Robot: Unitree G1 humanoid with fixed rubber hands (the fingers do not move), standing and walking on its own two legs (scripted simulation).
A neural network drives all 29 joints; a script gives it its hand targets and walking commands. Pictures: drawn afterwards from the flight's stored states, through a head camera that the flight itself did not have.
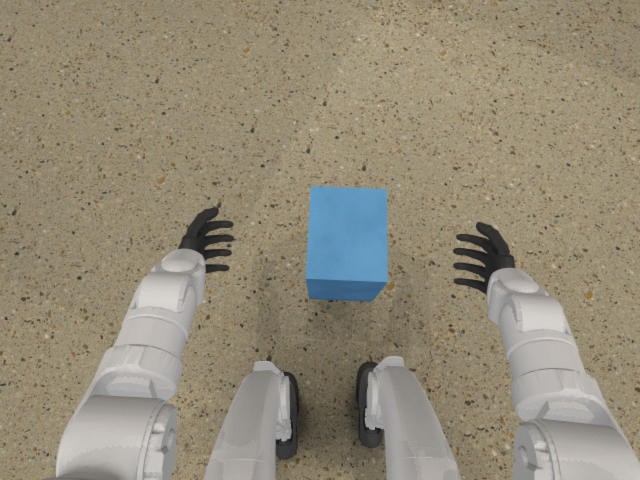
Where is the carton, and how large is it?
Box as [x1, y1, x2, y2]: [306, 186, 387, 301]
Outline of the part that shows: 311,186 306,264 306,282 309,298 371,301 387,282 386,189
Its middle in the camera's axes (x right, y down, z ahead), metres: +0.06 +0.03 +1.00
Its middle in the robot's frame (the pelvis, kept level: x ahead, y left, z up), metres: +0.53 -0.05 -0.55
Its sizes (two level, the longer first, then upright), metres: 0.221 0.178 0.274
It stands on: the floor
